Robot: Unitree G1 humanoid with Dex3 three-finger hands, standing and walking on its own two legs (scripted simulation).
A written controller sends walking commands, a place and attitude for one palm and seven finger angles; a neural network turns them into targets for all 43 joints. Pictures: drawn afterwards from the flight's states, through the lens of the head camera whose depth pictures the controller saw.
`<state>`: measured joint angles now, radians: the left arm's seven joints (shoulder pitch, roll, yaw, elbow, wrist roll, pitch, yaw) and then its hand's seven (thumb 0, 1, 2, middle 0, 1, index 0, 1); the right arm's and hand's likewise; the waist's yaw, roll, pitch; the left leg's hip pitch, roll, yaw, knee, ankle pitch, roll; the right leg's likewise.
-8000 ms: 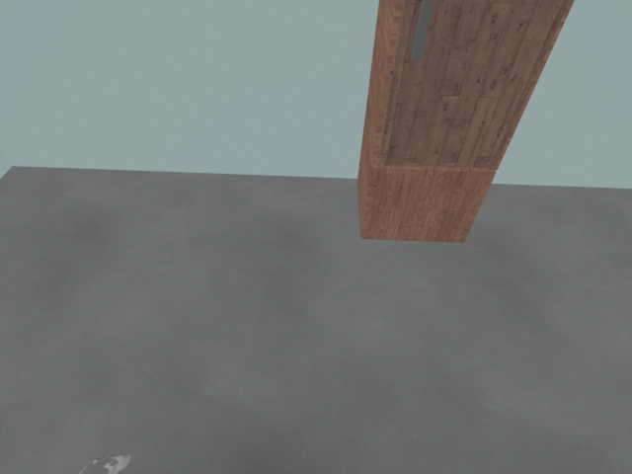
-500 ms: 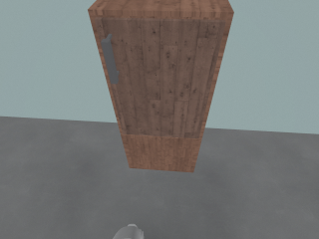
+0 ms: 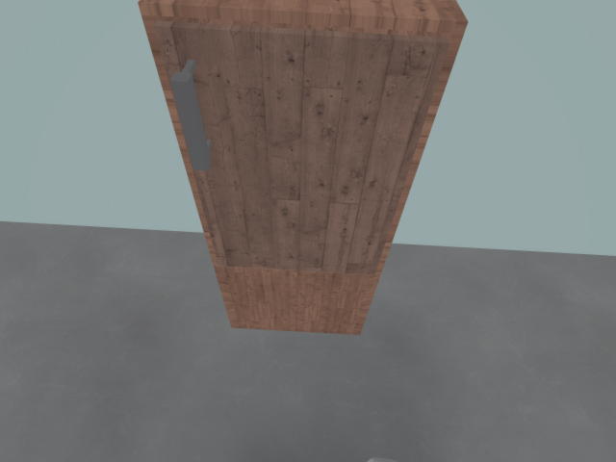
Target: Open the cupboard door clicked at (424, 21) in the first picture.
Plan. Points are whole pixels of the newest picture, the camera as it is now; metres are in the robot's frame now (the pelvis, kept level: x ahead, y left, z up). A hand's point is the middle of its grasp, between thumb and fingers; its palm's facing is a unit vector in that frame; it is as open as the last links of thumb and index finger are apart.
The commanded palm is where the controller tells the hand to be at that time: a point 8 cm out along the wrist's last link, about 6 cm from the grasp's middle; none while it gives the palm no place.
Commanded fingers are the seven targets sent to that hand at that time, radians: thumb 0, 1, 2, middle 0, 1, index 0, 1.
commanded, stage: come to a stop and stand still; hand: left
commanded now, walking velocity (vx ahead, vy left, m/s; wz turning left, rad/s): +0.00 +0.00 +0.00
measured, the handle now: (196, 117) +0.57 +0.22 +0.12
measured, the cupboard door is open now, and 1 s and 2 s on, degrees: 0 0 0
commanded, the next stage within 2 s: look again from close up in 0.64 s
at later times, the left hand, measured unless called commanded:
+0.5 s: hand out of the picture +0.03 +0.13 -0.17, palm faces -0.01 -0.97 -0.25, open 7.3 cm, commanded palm none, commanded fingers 0.00 0.90 0.90 -0.20 -0.30 -0.20 -0.30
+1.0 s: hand out of the picture +0.01 +0.12 -0.17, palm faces +0.04 -0.98 -0.18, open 7.4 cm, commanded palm none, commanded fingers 0.00 0.90 0.90 -0.20 -0.30 -0.20 -0.30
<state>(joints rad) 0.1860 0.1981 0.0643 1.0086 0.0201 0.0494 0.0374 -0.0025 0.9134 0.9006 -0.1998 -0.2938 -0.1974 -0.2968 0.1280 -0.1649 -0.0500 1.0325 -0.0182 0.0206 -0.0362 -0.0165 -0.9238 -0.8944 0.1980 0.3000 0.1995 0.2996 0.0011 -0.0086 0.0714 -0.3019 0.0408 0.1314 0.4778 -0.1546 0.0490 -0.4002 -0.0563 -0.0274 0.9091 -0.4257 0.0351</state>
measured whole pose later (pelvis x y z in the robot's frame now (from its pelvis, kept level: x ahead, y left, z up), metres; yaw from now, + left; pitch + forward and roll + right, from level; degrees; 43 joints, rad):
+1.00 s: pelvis +0.01 -0.05 +0.00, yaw +0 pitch -1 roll +0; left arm 0.31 0.13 0.01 1.08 0.01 -0.01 0.02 0.00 0.91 0.90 -0.20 -0.29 -0.20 -0.30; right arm 0.30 -0.16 -0.01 1.07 -0.02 -0.01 -0.02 0.01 -0.92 -0.89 0.20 0.30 0.20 0.30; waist 0.00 0.02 0.03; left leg -0.31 0.03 -0.02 0.50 -0.18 -0.03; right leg -0.23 -0.01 -0.03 0.54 -0.30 -0.01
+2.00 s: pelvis +0.04 -0.03 +0.00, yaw +0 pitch +1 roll +3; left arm 0.24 0.18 0.03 1.03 0.02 0.01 0.02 0.00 0.91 0.90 -0.20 -0.29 -0.20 -0.30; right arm 0.20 -0.16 -0.02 1.01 -0.02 0.00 -0.02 0.00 -0.91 -0.89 0.20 0.30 0.20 0.30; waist 0.00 -0.01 0.04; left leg -0.30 -0.03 0.12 0.46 -0.17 0.03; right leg -0.23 -0.04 -0.03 0.58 -0.38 -0.02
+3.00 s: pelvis +0.07 -0.01 +0.00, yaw -1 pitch -1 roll +0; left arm 0.25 0.24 0.01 1.07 0.01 0.00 0.03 0.00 0.91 0.90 -0.20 -0.29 -0.20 -0.30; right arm 0.16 -0.20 0.01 1.09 -0.01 -0.02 -0.02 0.00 -0.90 -0.89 0.20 0.30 0.20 0.30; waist 0.01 -0.03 0.02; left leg -0.21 0.01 0.11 0.46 -0.24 0.03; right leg -0.09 -0.01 -0.03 0.43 -0.33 -0.01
